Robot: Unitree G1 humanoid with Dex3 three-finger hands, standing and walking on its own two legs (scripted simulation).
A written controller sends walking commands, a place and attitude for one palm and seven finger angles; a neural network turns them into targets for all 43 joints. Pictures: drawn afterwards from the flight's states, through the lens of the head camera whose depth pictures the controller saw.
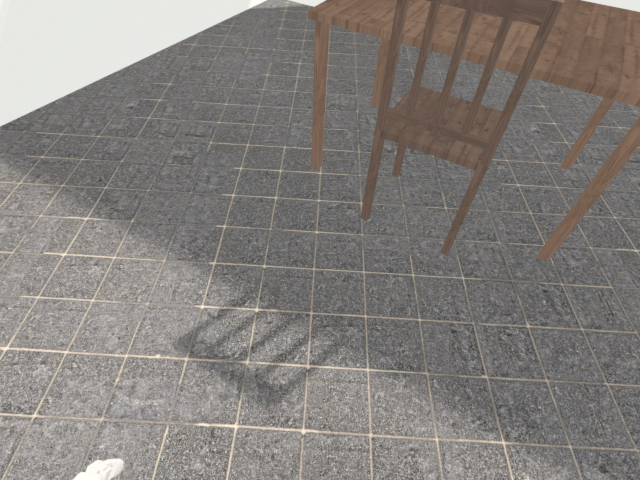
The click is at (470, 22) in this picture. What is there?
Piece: chair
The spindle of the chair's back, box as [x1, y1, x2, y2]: [433, 10, 474, 125]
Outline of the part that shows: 474,11 465,11 433,120 434,124 439,125 474,15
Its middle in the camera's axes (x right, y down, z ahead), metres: +0.39 -0.49 +1.14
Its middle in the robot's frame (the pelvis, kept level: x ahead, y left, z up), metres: +1.20 -0.33 -0.05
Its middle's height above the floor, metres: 0.72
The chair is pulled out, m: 0.00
